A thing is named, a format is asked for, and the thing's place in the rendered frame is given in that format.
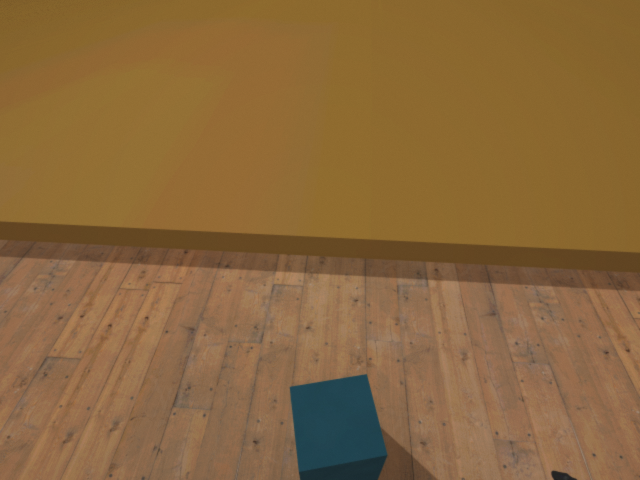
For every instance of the carton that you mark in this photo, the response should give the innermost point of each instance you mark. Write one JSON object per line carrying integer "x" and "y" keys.
{"x": 337, "y": 431}

